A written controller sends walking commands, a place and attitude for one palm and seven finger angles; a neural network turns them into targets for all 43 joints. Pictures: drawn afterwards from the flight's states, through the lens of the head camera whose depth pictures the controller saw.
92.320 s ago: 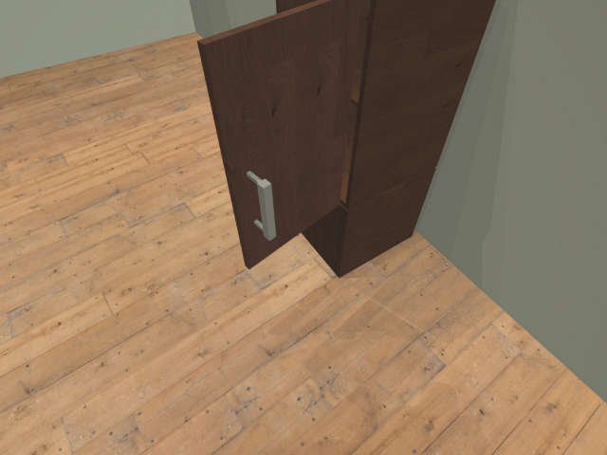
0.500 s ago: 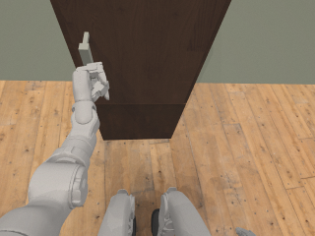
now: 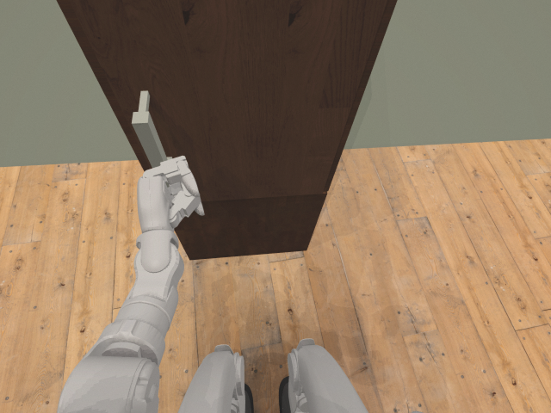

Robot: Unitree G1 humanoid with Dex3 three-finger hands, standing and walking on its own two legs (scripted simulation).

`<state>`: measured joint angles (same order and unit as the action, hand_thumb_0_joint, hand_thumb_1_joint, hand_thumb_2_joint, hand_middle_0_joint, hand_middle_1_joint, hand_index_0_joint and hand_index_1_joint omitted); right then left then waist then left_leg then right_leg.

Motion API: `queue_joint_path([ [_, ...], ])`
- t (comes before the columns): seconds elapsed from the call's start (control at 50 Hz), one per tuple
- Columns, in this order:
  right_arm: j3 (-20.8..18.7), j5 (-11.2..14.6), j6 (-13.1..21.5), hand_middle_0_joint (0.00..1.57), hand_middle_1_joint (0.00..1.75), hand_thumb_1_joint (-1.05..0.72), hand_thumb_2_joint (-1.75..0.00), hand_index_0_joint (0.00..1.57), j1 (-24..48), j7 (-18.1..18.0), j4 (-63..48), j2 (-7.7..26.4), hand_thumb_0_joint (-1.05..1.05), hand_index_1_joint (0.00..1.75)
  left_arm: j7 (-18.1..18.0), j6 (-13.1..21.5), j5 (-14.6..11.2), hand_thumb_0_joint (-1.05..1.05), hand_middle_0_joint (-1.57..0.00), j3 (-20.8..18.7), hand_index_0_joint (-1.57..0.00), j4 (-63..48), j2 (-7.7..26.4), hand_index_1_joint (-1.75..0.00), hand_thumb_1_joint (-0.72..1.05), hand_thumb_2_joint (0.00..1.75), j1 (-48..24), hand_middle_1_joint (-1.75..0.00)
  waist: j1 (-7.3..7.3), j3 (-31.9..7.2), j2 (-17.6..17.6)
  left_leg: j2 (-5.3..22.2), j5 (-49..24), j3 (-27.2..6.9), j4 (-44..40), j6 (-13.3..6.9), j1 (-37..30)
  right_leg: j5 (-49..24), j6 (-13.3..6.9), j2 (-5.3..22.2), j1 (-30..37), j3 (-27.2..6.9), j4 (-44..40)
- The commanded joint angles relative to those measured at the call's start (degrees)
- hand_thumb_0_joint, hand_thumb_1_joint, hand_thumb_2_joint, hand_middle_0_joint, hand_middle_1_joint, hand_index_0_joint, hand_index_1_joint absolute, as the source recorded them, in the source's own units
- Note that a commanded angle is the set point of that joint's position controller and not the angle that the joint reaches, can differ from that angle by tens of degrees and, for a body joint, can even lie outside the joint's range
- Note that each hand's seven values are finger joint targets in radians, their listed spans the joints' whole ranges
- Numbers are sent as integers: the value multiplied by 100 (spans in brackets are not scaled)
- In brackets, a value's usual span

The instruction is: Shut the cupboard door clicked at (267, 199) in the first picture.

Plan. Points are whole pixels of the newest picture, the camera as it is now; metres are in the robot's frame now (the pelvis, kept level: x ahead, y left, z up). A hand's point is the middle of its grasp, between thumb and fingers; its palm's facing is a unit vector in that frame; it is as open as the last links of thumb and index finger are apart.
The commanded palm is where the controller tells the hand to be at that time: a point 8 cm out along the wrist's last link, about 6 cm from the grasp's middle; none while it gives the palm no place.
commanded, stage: pull the fist back off the door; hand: left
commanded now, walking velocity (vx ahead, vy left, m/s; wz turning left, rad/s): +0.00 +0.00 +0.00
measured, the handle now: (157, 145) +0.52 +0.17 +0.02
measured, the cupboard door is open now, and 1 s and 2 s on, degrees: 0 0 0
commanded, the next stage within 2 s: draw the hand back to the body in 0.20 s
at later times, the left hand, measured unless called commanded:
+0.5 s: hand (181, 217) +0.37 +0.11 +0.06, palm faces +0.11 -0.99 -0.05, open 3.1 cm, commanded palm +0.33 +0.17 +0.07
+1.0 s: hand (86, 238) +0.30 +0.17 +0.16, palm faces +0.19 -0.94 -0.28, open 3.1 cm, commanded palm +0.26 +0.23 +0.19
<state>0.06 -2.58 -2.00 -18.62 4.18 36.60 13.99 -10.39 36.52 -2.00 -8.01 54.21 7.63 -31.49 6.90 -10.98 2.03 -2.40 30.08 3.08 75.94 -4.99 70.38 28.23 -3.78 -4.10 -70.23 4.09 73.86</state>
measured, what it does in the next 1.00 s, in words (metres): rises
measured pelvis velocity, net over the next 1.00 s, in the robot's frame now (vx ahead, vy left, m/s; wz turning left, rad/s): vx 0.06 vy -0.03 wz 0.05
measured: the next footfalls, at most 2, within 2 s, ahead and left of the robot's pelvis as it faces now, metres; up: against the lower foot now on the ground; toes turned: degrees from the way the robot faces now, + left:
none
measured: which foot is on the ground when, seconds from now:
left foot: down 0.00-1.00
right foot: down 0.00-1.00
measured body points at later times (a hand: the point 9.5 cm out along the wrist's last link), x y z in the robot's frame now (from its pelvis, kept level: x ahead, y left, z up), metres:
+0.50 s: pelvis +0.04 -0.02 +0.03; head +0.14 -0.02 +0.47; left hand +0.36 +0.17 +0.06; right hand +0.23 -0.24 -0.09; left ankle +0.05 +0.07 -0.61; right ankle +0.06 -0.08 -0.61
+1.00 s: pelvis +0.06 -0.03 +0.10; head +0.07 -0.04 +0.55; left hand +0.28 +0.22 +0.18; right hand +0.24 -0.25 +0.02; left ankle +0.05 +0.07 -0.61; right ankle +0.06 -0.08 -0.61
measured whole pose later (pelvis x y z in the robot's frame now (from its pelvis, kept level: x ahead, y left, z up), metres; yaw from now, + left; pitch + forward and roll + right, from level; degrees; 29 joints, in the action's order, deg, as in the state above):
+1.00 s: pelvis +0.06 -0.03 +0.10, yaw +3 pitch +6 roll +0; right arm 1.8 3.2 -3.3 -13.3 -5.2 28.5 14.1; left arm -4.8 6.5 -4.5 -2.6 -0.4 16.3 16.3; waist 0.2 -6.4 2.7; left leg -3.6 23.1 -0.5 44.0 -2.6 26.6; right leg 22.8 -5.0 -4.4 -26.4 3.7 43.1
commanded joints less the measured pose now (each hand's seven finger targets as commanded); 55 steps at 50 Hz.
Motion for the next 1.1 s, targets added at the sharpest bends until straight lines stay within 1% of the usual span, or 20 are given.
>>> queue_joint_path([
  [0.0,-401,41,95,20,30,-90,-90,20,-87,-36,-720,867,0,30,-69,408,-22,0,-130,283,-130,-2027,297,-150,90,90,-1028,-150,-189,-2539,8,244,-1249,-836,-1189,438,-2134,-1057,178,190,1609,-393,-979],
  [0.04,-411,61,59,20,30,-90,-90,20,-4,-38,-783,829,0,30,-49,354,-45,0,-130,488,-130,-2311,139,-150,90,90,-542,-150,-200,-2465,-214,238,-1450,-782,-1163,420,-2115,-1346,191,198,1815,-419,-1017],
  [0.08,-416,80,45,20,30,-90,-90,20,80,-49,-837,801,0,30,-9,325,-40,0,-130,634,-130,-2656,58,-150,90,90,-141,-150,-300,-2429,16,259,-1776,-809,-1164,467,-2341,-1563,162,208,1740,-381,-943],
  [0.12,-425,93,17,20,30,-90,-90,20,164,-45,-885,754,0,30,14,259,-56,0,-130,913,-130,-2895,-191,-150,90,90,160,-150,-266,-2301,-76,248,-1917,-801,-1142,466,-2406,-1692,167,208,1758,-370,-972],
  [0.14,-430,91,3,20,30,-90,-90,20,182,-66,-863,745,0,30,18,226,-36,0,-130,952,-130,-2925,-178,-150,90,90,122,-150,-198,-2221,-240,241,-1861,-786,-1101,438,-2310,-1729,182,216,1803,-389,-986],
  [0.18,-416,89,-2,20,30,-90,-90,20,264,-118,-847,729,0,30,16,220,8,0,-130,960,-130,-3033,-97,-150,90,90,-5,-150,-183,-2101,-131,223,-1908,-797,-1037,435,-2290,-1803,175,235,1712,-414,-942],
  [0.22,-422,74,8,20,30,-90,-90,20,331,-148,-844,702,0,30,31,250,32,0,-130,963,-130,-3143,-80,-150,90,90,-30,-150,-203,-2202,-164,196,-1921,-791,-961,426,-2283,-1863,173,250,1770,-435,-909],
  [0.26,-415,79,25,20,30,-90,-90,20,390,-163,-904,684,0,30,77,240,-6,0,-130,1071,-130,-3389,-155,-150,90,90,96,-150,-266,-2434,137,181,-2231,-813,-922,462,-2549,-2003,145,248,1720,-415,-844],
  [0.3,-410,81,2,20,30,-90,-90,20,451,-169,-890,658,0,30,116,168,-24,0,-130,1058,-130,-3293,-176,-150,90,90,319,-150,-292,-2456,8,173,-2330,-792,-898,469,-2546,-2132,165,254,1815,-420,-849],
  [0.32,-406,105,-14,20,30,-90,-90,20,490,-165,-991,642,0,30,141,126,-65,0,-130,887,-130,-3583,9,-150,90,90,572,-150,-472,-2638,31,144,-2312,-730,-980,451,-2548,-2233,159,256,2177,-481,-917],
  [0.38,-357,203,-84,20,30,-90,-90,20,542,-219,-1270,582,0,30,267,-169,-189,0,-130,595,-130,-4420,407,-150,90,90,1442,-150,-762,-3049,117,111,-2630,-644,-1277,425,-2840,-2752,154,262,3112,-569,-1131],
  [0.46,-257,332,-74,20,30,-90,-90,20,582,-363,-1426,516,0,30,519,-686,-403,0,-130,776,-130,-4832,321,-150,90,90,1960,-150,-560,-2172,-469,105,-2083,-578,-1644,297,-2540,-2727,264,283,3690,-711,-1718],
  [0.52,-201,381,27,20,30,-90,-90,20,667,-472,-1425,494,0,30,729,-860,-536,0,-130,787,-130,-5011,327,-150,90,90,2134,-150,-463,-1561,-580,113,-1621,-542,-1871,279,-2490,-2384,339,370,3761,-800,-2105],
  [0.56,-186,399,123,20,30,-90,-90,20,698,-547,-1446,528,0,30,856,-876,-634,0,-130,729,-130,-5266,434,-150,90,90,2123,-150,-431,-1428,-447,107,-1503,-545,-1969,262,-2607,-2104,328,391,3818,-841,-2292],
  [0.7,-116,475,344,20,30,-90,-90,20,809,-606,-1623,520,0,30,1197,-1115,-899,0,-130,210,-130,-5819,893,-150,90,90,3368,-150,-680,-1173,-226,74,-1540,-509,-2499,283,-3005,-2128,364,486,4493,-977,-2789],
  [0.8,-70,523,446,20,30,-90,-90,20,871,-685,-1748,539,0,30,1290,-1378,-1082,0,-116,-146,-116,-6318,1170,-135,90,90,3679,-135,-682,-801,-388,74,-1387,-517,-2813,276,-3223,-1804,422,540,4783,-1098,-3226],
  [0.82,-106,586,226,20,30,-90,-90,20,999,-785,-1752,469,0,30,914,-1896,-366,0,-113,-67,-113,-6089,1902,-132,90,90,3741,-132,-764,-947,-392,117,-1308,-514,-3050,304,-3367,-1790,467,873,5281,-1643,-3640],
  [0.84,-43,596,153,20,30,-90,-90,20,1054,-839,-1898,391,0,30,758,-2169,-354,0,-111,140,-111,-6475,1517,-129,90,90,3655,-129,-671,-677,-292,109,-1327,-503,-3191,292,-3492,-1792,512,953,5368,-1626,-3827],
  [0.92,52,585,120,20,30,-90,-90,20,1208,-983,-1813,408,0,30,432,-2710,-244,0,-100,83,-100,-6827,1599,-117,90,90,3926,-117,-718,-105,-195,147,-1450,-531,-3755,257,-4267,-1687,441,822,5380,-1202,-4245],
  [1.08,109,525,438,20,30,-90,-90,20,1356,-995,-1559,431,0,30,351,-3073,-235,0,-78,-195,-78,-7395,1680,-93,90,90,4532,-93,-821,261,-43,229,-2236,-620,-4670,240,-5541,-2266,282,588,5838,-604,-4664],
])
